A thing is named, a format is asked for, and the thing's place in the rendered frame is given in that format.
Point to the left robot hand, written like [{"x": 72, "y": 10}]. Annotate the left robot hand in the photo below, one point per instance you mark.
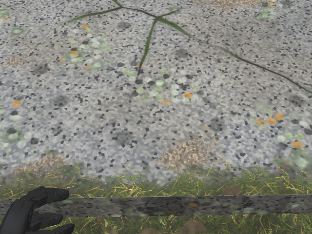
[{"x": 21, "y": 218}]

